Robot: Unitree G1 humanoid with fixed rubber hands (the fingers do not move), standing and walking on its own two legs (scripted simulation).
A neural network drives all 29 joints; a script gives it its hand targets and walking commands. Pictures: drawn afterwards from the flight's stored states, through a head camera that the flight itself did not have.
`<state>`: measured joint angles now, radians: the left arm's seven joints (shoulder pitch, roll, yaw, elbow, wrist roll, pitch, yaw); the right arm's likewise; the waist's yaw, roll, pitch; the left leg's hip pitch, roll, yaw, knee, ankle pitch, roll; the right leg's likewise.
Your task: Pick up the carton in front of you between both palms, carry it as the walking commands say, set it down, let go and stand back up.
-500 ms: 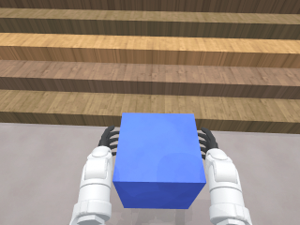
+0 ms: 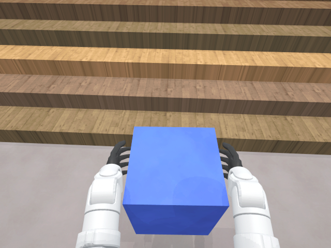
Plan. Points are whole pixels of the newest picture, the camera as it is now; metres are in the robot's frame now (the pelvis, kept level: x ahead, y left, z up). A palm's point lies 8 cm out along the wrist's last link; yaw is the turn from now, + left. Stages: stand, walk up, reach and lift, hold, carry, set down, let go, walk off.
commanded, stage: hold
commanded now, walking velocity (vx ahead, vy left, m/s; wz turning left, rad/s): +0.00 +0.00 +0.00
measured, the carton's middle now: (173, 183) +0.29 +0.00 -0.02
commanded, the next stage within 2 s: carry in 0.46 s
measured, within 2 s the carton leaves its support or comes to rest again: neither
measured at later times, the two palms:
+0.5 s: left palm (114, 169) +0.28 +0.15 +0.05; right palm (235, 172) +0.28 -0.15 +0.05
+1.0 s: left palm (124, 125) +0.41 +0.14 +0.08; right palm (230, 129) +0.40 -0.16 +0.08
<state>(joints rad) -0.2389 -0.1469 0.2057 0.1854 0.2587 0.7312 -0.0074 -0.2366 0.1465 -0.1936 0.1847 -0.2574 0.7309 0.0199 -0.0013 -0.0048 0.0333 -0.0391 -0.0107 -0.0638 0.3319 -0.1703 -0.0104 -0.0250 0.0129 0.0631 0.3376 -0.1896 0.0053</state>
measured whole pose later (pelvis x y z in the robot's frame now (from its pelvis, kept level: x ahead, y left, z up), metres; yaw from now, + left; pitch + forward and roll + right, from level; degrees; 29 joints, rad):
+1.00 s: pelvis +0.16 +0.00 -0.01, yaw -3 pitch +6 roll +1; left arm -0.02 -0.13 0.09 -0.41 0.03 1.13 0.14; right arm -0.03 0.13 -0.05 -0.39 -0.04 1.13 -0.13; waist 0.01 -0.01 -0.19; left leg -0.29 0.02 0.21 0.47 -0.28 0.05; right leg -0.41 -0.07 -0.07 0.98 -0.47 -0.01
